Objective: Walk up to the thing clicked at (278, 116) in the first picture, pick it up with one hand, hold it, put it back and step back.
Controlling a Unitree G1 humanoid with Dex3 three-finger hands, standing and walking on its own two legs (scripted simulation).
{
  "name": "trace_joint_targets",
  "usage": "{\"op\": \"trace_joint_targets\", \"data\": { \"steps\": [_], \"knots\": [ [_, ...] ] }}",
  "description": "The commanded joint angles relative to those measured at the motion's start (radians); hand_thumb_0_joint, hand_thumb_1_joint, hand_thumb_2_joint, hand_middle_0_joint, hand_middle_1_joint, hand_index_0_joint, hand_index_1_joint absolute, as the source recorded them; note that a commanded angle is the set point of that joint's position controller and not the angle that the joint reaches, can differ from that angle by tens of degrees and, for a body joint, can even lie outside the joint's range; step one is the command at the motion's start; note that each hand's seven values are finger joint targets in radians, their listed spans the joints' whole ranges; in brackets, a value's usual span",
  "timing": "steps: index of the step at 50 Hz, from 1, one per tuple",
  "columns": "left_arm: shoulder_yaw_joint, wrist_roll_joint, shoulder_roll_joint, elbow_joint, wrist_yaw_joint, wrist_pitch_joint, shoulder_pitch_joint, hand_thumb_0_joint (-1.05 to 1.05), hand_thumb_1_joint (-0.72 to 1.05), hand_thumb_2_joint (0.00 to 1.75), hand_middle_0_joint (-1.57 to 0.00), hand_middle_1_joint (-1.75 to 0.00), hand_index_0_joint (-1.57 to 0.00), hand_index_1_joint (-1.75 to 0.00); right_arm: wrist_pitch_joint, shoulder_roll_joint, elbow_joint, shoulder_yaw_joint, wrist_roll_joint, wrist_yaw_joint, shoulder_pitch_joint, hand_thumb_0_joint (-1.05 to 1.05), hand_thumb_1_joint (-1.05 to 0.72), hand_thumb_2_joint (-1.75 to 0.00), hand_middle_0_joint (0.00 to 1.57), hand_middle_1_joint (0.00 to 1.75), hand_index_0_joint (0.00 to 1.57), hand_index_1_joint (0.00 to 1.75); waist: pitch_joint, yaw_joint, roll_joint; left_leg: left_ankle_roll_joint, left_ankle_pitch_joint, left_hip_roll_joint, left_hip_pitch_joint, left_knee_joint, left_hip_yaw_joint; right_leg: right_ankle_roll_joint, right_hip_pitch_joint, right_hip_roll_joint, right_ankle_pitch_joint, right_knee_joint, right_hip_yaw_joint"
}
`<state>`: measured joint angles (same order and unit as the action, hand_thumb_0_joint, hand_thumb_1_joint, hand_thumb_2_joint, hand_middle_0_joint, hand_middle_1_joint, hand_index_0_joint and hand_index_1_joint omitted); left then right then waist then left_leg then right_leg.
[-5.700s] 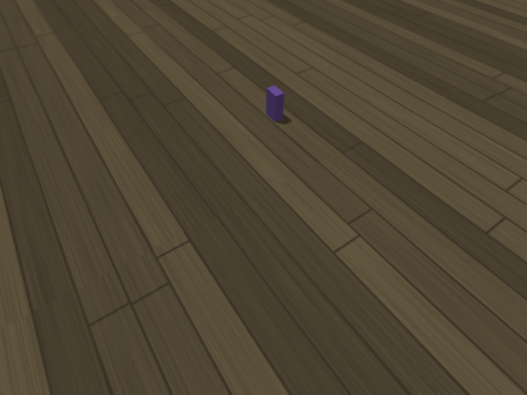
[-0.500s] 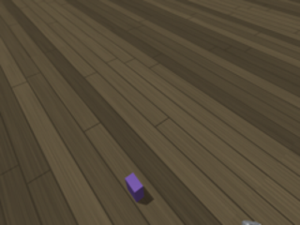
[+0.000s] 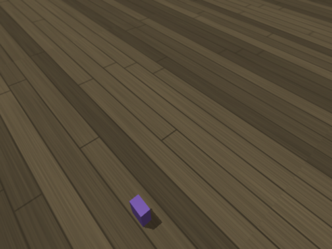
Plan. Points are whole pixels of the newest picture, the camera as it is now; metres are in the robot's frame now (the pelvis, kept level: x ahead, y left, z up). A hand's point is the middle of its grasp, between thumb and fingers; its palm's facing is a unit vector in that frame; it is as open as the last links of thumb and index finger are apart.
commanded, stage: walk up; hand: left
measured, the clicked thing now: (140, 211) +0.43 +0.12 -0.69
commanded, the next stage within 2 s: none
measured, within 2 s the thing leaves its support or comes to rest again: neither
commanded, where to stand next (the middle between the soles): +0.03 -0.03 m, yaw -1 degrees
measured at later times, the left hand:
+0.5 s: hand out of the picture +0.07 +0.25 -0.16, palm faces +0.01 -0.94 -0.33, open 7.4 cm
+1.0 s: hand out of the picture +0.07 +0.26 -0.17, palm faces +0.02 -0.93 -0.38, open 7.4 cm
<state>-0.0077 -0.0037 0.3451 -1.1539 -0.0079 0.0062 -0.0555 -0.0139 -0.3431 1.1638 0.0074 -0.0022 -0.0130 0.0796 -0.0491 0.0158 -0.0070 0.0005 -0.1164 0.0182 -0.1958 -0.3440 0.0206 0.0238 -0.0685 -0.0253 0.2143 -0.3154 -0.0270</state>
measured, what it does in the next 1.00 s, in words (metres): stands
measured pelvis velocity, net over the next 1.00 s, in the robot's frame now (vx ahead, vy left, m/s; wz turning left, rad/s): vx -0.03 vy -0.01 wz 0.02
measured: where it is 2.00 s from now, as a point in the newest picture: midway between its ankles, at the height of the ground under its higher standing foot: outside the picture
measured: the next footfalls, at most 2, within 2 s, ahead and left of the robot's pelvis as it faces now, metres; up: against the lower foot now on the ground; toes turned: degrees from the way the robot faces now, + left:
left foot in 1.54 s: +0.02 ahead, +0.12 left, +0.00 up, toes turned +6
right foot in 1.88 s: +0.08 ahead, -0.15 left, +0.00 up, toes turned +5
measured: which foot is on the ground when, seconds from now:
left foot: down 0.00-1.00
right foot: down 0.00-1.00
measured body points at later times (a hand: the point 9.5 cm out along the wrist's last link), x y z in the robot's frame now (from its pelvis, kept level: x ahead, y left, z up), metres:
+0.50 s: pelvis +0.00 +0.00 +0.00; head +0.01 +0.00 +0.45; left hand +0.07 +0.30 -0.14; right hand +0.10 -0.30 -0.13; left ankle +0.04 +0.12 -0.75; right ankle -0.03 -0.13 -0.75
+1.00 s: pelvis -0.03 -0.01 -0.01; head +0.03 +0.00 +0.44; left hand +0.07 +0.31 -0.14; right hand +0.08 -0.32 -0.14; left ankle +0.04 +0.12 -0.75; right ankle -0.03 -0.13 -0.75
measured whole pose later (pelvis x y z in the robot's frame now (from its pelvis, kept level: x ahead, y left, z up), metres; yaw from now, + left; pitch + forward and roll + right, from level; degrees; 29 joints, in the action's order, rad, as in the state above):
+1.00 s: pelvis -0.03 -0.01 -0.01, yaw +1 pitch -1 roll +0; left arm -0.04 -0.01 0.38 -1.05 0.01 -0.03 -0.05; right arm 0.04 -0.36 1.06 0.05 0.01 -0.02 0.03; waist -0.14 0.00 -0.01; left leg 0.00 -0.12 0.01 -0.30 -0.44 0.01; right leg 0.00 -0.21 -0.04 0.28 -0.52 -0.04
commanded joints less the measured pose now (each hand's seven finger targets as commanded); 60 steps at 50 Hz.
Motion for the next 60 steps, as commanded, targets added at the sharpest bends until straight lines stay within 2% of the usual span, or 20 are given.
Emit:
{"op": "trace_joint_targets", "data": {
  "steps": [1,13,20,32,40,41,42,45,47,48,50,52,53,54,55,56,57,58,59,60],
  "knots": [
    [-0.033,0.001,0.207,0.045,0.016,0.022,0.033,0.00,0.90,0.90,-0.20,-0.30,-0.20,-0.30,-0.019,-0.211,-0.057,0.033,-0.001,0.016,-0.055,0.00,-0.90,-0.90,0.20,0.30,0.20,0.30,0.094,-0.010,0.026,-0.017,0.148,0.117,0.073,0.046,-0.105,-0.032,-0.023,-0.112,-0.140,0.057,0.075],
    [-0.033,0.011,0.210,0.040,0.015,0.023,0.036,0.00,0.90,0.90,-0.20,-0.30,-0.20,-0.30,-0.015,-0.211,-0.060,0.037,-0.002,0.014,-0.064,0.00,-0.90,-0.90,0.20,0.30,0.20,0.30,0.080,-0.001,0.006,-0.017,0.052,0.107,0.079,0.069,-0.111,-0.028,-0.039,-0.110,-0.103,0.073,0.072],
    [-0.035,0.012,0.210,0.042,0.017,0.023,0.014,0.00,0.90,0.90,-0.20,-0.30,-0.20,-0.30,-0.014,-0.205,-0.060,0.037,-0.002,0.014,-0.065,0.00,-0.90,-0.90,0.20,0.30,0.20,0.30,0.103,-0.006,0.010,-0.018,0.102,0.111,0.106,0.055,-0.104,-0.029,-0.030,-0.110,-0.117,0.075,0.064],
    [-0.039,0.014,0.213,0.046,0.016,0.022,0.002,0.00,0.90,0.90,-0.20,-0.30,-0.20,-0.30,-0.010,-0.210,-0.062,0.035,-0.003,0.014,-0.060,0.00,-0.90,-0.90,0.20,0.30,0.20,0.30,0.085,-0.007,0.021,-0.019,0.044,0.103,0.085,0.067,-0.111,-0.032,-0.026,-0.112,-0.097,0.080,0.065],
    [-0.041,0.014,0.210,0.053,0.018,0.022,-0.003,0.00,0.90,0.90,-0.20,-0.30,-0.20,-0.30,-0.010,-0.202,-0.067,0.033,-0.004,0.015,-0.050,0.00,-0.90,-0.90,0.20,0.30,0.20,0.30,0.090,-0.010,0.014,-0.019,0.105,0.105,0.086,0.054,-0.105,-0.027,-0.009,-0.113,-0.130,0.081,0.061],
    [-0.068,0.002,0.270,0.068,0.028,0.007,0.000,0.00,0.90,0.90,-0.20,-0.30,-0.20,-0.30,0.011,-0.277,-0.073,0.062,-0.001,0.015,-0.061,0.00,-0.90,-0.90,0.20,0.30,0.20,0.30,-0.026,-0.011,0.034,-0.026,0.342,0.104,0.030,-0.028,-0.117,-0.034,-0.100,-0.114,-0.326,-0.022,0.060],
    [-0.069,-0.005,0.258,0.084,0.034,0.001,-0.022,0.00,0.90,0.90,-0.20,-0.30,-0.20,-0.30,0.019,-0.262,-0.084,0.064,0.007,0.017,-0.039,0.00,-0.90,-0.90,0.20,0.30,0.20,0.30,0.015,-0.012,0.034,-0.036,0.433,0.114,0.049,-0.058,-0.108,-0.035,-0.085,-0.107,-0.366,-0.058,0.036],
    [-0.071,-0.005,0.236,0.120,0.037,-0.010,-0.034,0.00,0.90,0.90,-0.20,-0.30,-0.20,-0.30,0.032,-0.268,-0.117,0.080,0.013,0.017,-0.022,0.00,-0.90,-0.90,0.20,0.30,0.20,0.30,0.109,-0.003,0.048,-0.080,0.473,0.140,0.066,-0.069,-0.121,-0.042,-0.071,-0.074,-0.300,-0.154,0.012],
    [-0.070,-0.004,0.223,0.146,0.033,-0.023,-0.048,0.00,0.90,0.90,-0.20,-0.30,-0.20,-0.30,0.044,-0.284,-0.149,0.093,0.011,0.016,-0.033,0.00,-0.90,-0.90,0.20,0.30,0.20,0.30,0.162,-0.005,0.092,-0.112,0.349,0.168,0.046,-0.046,-0.164,-0.051,-0.073,-0.044,-0.162,-0.240,0.010],
    [-0.070,0.001,0.217,0.152,0.032,-0.031,-0.050,0.00,0.90,0.90,-0.20,-0.30,-0.20,-0.30,0.050,-0.289,-0.165,0.100,0.007,0.018,-0.044,0.00,-0.90,-0.90,0.20,0.30,0.20,0.30,0.171,-0.003,0.122,-0.137,0.278,0.190,0.013,-0.027,-0.192,-0.055,-0.076,-0.022,-0.058,-0.296,0.001],
    [-0.077,0.003,0.206,0.155,0.029,-0.045,-0.112,0.00,0.90,0.90,-0.20,-0.30,-0.20,-0.30,0.060,-0.296,-0.212,0.106,-0.004,0.017,-0.088,0.00,-0.90,-0.90,0.20,0.30,0.20,0.30,0.170,-0.024,0.193,-0.196,0.154,0.242,-0.078,0.009,-0.247,-0.060,-0.074,0.016,0.209,-0.434,-0.014],
    [-0.087,0.004,0.203,0.152,0.025,-0.053,-0.185,0.00,0.90,0.90,-0.20,-0.30,-0.20,-0.30,0.071,-0.295,-0.256,0.114,-0.019,0.014,-0.124,0.00,-0.90,-0.90,0.20,0.30,0.20,0.30,0.158,-0.049,0.211,-0.223,0.056,0.258,-0.167,0.001,-0.259,-0.067,-0.064,0.018,0.286,-0.480,-0.001],
    [-0.090,0.008,0.204,0.145,0.022,-0.053,-0.221,0.00,0.90,0.90,-0.20,-0.30,-0.20,-0.30,0.075,-0.291,-0.273,0.117,-0.023,0.013,-0.148,0.00,-0.90,-0.90,0.20,0.30,0.20,0.30,0.150,-0.070,0.205,-0.206,0.024,0.244,-0.186,-0.036,-0.242,-0.078,-0.053,0.003,0.253,-0.429,0.008],
    [-0.093,0.014,0.203,0.141,0.020,-0.046,-0.244,0.00,0.90,0.90,-0.20,-0.30,-0.20,-0.30,0.077,-0.266,-0.276,0.110,-0.021,0.013,-0.159,0.00,-0.90,-0.90,0.20,0.30,0.20,0.30,0.142,-0.091,0.158,-0.164,0.006,0.196,-0.166,-0.126,-0.208,-0.091,-0.067,-0.021,0.186,-0.307,0.037],
    [-0.097,0.027,0.235,0.156,0.021,-0.033,-0.230,0.00,0.90,0.90,-0.20,-0.30,-0.20,-0.30,0.076,-0.232,-0.281,0.099,-0.015,0.012,-0.144,0.00,-0.90,-0.90,0.20,0.30,0.20,0.30,0.111,-0.099,-0.004,-0.096,-0.072,0.079,-0.156,-0.285,-0.134,-0.110,-0.127,-0.123,0.113,-0.064,0.175],
    [-0.120,0.044,0.319,0.184,0.023,-0.019,-0.159,0.00,0.90,0.90,-0.20,-0.30,-0.20,-0.30,0.070,-0.177,-0.286,0.084,-0.007,0.015,-0.139,0.00,-0.90,-0.90,0.20,0.30,0.20,0.30,0.034,-0.086,-0.214,-0.027,-0.330,-0.098,-0.278,-0.454,-0.092,-0.150,-0.158,-0.279,0.010,0.069,0.415],
    [-0.125,0.057,0.331,0.225,0.026,-0.010,-0.081,0.00,0.90,0.90,-0.20,-0.30,-0.20,-0.30,0.069,-0.179,-0.267,0.082,-0.013,0.024,-0.088,0.00,-0.90,-0.90,0.20,0.30,0.20,0.30,0.014,-0.058,-0.156,-0.010,-0.434,-0.101,-0.286,-0.561,-0.171,-0.207,-0.191,-0.332,-0.047,0.061,0.424],
    [-0.124,0.062,0.352,0.253,0.028,-0.003,-0.034,0.00,0.90,0.90,-0.20,-0.30,-0.20,-0.30,0.067,-0.197,-0.257,0.088,-0.017,0.026,-0.024,0.00,-0.90,-0.90,0.20,0.30,0.20,0.30,0.034,-0.041,-0.167,-0.015,-0.461,-0.068,-0.221,-0.631,-0.181,-0.279,-0.277,-0.388,-0.004,0.059,0.466],
    [-0.121,0.060,0.315,0.267,0.027,0.001,0.005,0.00,0.90,0.90,-0.20,-0.30,-0.20,-0.30,0.064,-0.222,-0.240,0.095,-0.008,0.023,0.004,0.00,-0.90,-0.90,0.20,0.30,0.20,0.30,0.015,-0.013,-0.140,-0.018,-0.419,-0.057,-0.187,-0.658,-0.191,-0.263,-0.299,-0.339,-0.035,0.049,0.386],
    [-0.112,0.057,0.283,0.280,0.025,0.002,0.032,0.00,0.90,0.90,-0.20,-0.30,-0.20,-0.30,0.057,-0.229,-0.227,0.097,0.001,0.022,0.015,0.00,-0.90,-0.90,0.20,0.30,0.20,0.30,-0.009,-0.001,-0.152,-0.011,-0.374,-0.072,-0.168,-0.667,-0.174,-0.223,-0.303,-0.271,-0.132,0.029,0.293]
  ]
}}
